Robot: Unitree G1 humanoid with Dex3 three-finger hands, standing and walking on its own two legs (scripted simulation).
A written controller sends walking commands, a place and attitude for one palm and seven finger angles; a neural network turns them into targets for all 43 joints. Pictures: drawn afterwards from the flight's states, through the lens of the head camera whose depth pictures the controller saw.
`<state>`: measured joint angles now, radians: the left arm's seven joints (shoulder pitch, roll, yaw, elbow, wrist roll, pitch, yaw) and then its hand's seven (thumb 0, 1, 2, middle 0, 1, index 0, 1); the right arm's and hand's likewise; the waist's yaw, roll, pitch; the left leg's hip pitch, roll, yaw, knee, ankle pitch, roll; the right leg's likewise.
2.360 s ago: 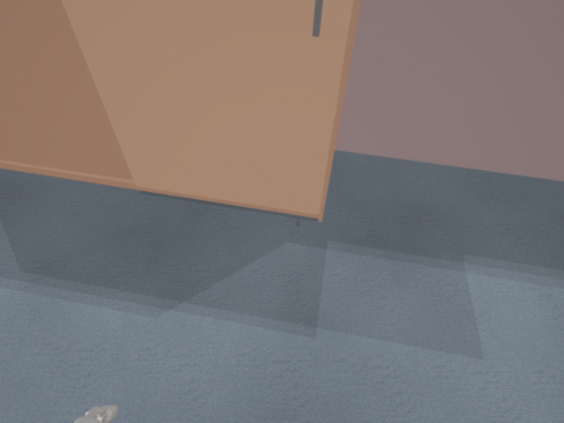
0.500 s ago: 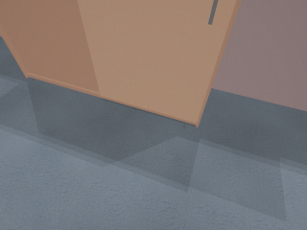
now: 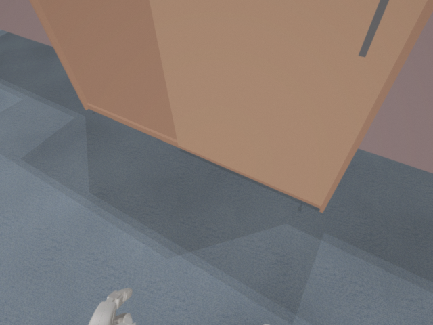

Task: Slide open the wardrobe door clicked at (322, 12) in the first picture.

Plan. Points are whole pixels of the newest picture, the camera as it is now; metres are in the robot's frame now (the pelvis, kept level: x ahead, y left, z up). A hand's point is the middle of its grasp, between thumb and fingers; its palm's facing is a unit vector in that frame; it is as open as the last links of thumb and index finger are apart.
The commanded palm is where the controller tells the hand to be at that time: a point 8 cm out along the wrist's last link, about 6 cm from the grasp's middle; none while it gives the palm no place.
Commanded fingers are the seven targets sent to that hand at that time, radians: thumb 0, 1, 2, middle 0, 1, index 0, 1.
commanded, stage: walk to a spot facing it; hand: right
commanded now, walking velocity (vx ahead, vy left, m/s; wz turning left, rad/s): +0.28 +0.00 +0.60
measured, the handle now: out of the picture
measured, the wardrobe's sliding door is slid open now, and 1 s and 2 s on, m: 0.00 0.00 0.00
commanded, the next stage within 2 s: turn to face it in 0.46 s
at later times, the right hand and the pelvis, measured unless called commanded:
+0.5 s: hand (268, 239) +0.35 -0.12 -0.16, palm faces -0.36 +0.91 -0.22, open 7.4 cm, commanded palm none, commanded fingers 0.00 -0.90 -0.90 0.20 0.30 0.20 0.30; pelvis +0.15 +0.01 -0.01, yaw +19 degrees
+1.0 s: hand (284, 245) +0.33 -0.16 -0.17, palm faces -0.18 +0.97 -0.17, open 7.4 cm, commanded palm none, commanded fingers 0.00 -0.90 -0.90 0.20 0.30 0.20 0.30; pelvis +0.22 +0.00 +0.01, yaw +13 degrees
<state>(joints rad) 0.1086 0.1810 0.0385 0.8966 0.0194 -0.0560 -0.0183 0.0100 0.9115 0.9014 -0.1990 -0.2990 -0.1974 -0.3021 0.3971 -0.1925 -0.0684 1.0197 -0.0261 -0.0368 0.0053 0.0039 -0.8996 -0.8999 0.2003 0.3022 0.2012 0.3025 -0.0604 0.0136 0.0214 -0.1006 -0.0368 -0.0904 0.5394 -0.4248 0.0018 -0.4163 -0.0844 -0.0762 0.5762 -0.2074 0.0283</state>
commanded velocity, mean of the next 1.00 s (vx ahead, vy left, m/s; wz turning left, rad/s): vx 0.02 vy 0.00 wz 0.04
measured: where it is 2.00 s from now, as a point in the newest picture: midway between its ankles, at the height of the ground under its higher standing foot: outside the picture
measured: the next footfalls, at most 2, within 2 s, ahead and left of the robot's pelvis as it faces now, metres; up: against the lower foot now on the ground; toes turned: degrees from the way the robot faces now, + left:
left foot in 0.50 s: +0.23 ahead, +0.13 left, +0.00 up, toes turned +26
right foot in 0.88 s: +0.30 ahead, -0.07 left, +0.00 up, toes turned +10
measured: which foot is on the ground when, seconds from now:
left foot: down 0.00-0.00, up 0.02-0.48, down 0.50-0.90, up 0.92-1.00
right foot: down 0.00-0.48, up 0.50-0.86, down 0.88-1.00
